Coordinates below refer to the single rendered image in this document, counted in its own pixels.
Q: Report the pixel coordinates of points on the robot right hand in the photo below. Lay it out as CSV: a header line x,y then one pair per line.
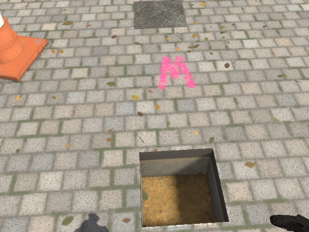
x,y
296,223

